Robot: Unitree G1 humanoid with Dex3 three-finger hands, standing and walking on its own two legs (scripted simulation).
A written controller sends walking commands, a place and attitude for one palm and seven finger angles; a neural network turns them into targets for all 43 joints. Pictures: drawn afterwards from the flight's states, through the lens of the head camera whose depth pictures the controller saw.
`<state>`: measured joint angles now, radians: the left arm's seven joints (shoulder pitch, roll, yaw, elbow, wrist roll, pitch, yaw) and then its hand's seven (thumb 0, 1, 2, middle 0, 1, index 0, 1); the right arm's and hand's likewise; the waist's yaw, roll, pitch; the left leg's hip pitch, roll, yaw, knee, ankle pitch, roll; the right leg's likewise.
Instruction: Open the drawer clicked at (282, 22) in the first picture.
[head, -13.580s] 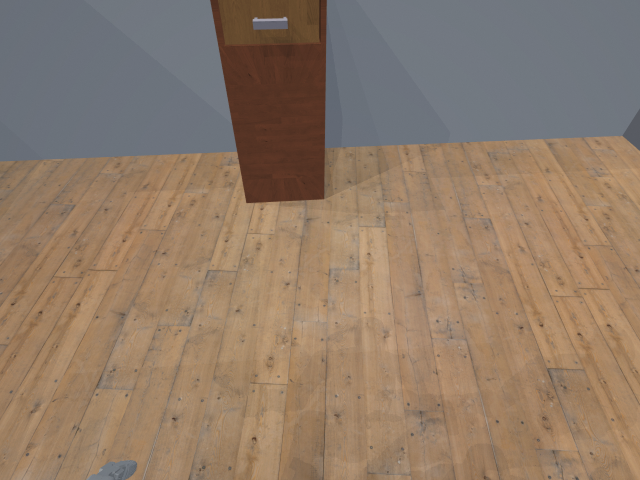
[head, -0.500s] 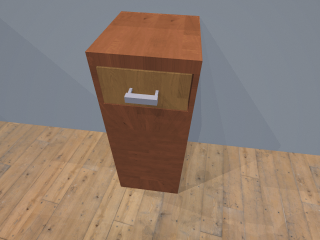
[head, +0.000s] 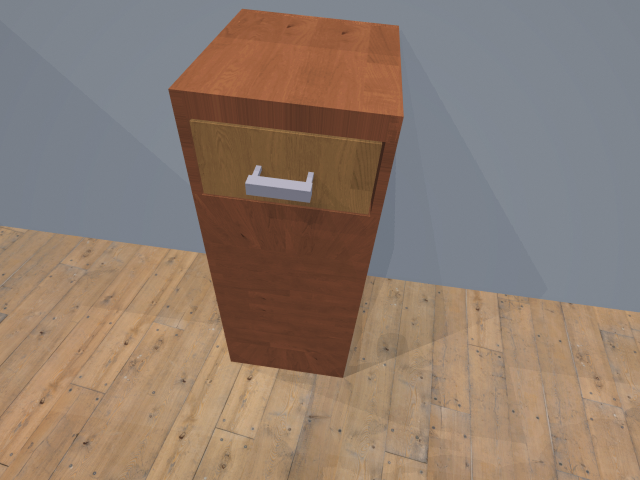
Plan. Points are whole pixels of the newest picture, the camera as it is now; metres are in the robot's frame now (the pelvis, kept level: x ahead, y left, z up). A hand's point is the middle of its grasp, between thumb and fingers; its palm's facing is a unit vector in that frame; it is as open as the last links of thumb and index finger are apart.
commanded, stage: look again from close up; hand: left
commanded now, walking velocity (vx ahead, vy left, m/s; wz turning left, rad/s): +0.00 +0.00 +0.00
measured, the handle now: (281, 181) +0.59 +0.10 +0.05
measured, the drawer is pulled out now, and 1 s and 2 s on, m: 0.00 0.00 0.00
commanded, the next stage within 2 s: raise the hand with hooked fingers in 0.26 s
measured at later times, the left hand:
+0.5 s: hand out of the picture +0.07 +0.19 -0.11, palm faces +0.05 -0.90 -0.44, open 7.3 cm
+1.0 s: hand (149, 426) +0.18 +0.21 +0.00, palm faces +0.16 -0.13 -0.98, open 9.9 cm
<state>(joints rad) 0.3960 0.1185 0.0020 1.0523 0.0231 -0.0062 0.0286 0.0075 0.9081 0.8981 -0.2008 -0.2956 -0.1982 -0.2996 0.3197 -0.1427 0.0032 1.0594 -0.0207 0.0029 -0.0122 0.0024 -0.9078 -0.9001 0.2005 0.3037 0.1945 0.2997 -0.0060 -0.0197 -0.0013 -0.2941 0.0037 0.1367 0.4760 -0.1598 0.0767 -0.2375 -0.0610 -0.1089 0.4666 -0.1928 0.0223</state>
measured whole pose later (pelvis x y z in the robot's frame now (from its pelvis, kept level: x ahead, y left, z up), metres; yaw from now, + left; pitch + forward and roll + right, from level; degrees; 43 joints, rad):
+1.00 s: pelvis -0.01 -0.03 -0.04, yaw +2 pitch +0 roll -2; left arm 0.36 0.41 -0.10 -0.10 1.00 -0.03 0.39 0.01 0.33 0.66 -0.27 -0.65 -0.27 -0.66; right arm 0.06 -0.23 0.02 0.49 -0.08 0.10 -0.01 0.01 -0.90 -0.90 0.20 0.30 0.20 0.30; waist 0.11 0.06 -0.05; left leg -0.56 -0.08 -0.07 0.90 -0.34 0.04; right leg -0.49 0.10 0.02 0.88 -0.40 -0.05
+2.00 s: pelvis +0.05 -0.01 +0.00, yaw +2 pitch +0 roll -1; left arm -0.19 0.63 0.03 -0.06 0.79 -0.01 -0.22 0.00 -0.49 0.30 -0.32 -1.20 -0.32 -1.20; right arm 0.11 -0.25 0.04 0.57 0.01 0.22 0.01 0.01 -0.90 -0.90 0.20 0.30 0.20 0.30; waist 0.06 0.08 0.01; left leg -0.26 -0.11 -0.06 0.46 -0.20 0.08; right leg -0.19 0.04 0.07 0.45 -0.26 -0.01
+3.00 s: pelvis +0.06 -0.02 +0.00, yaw +1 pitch +3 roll +0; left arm -0.31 0.49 -0.17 0.06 0.86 -0.04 -0.11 0.00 -0.49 0.30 -0.32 -1.20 -0.32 -1.20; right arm 0.17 -0.26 0.00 0.60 0.02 0.23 0.01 0.01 -0.90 -0.90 0.20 0.30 0.19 0.30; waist 0.04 0.08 -0.03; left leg -0.30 -0.10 -0.05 0.48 -0.23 0.07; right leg -0.25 0.05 0.08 0.51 -0.30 -0.03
